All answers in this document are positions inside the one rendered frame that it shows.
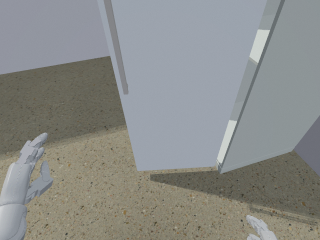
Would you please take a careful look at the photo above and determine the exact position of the right robot hand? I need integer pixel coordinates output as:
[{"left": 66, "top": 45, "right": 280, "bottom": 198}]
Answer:
[{"left": 246, "top": 215, "right": 278, "bottom": 240}]

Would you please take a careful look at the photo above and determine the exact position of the fridge door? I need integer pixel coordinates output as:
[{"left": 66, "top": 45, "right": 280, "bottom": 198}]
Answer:
[{"left": 97, "top": 0, "right": 267, "bottom": 171}]

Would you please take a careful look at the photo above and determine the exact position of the left robot forearm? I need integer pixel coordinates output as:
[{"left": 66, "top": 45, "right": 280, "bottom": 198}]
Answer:
[{"left": 0, "top": 203, "right": 28, "bottom": 240}]

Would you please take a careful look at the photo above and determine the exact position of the handle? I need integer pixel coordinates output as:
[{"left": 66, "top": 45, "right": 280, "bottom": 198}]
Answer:
[{"left": 103, "top": 0, "right": 129, "bottom": 95}]

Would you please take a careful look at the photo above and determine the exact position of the left robot hand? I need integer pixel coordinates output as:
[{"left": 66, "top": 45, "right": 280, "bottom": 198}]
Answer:
[{"left": 0, "top": 132, "right": 54, "bottom": 206}]

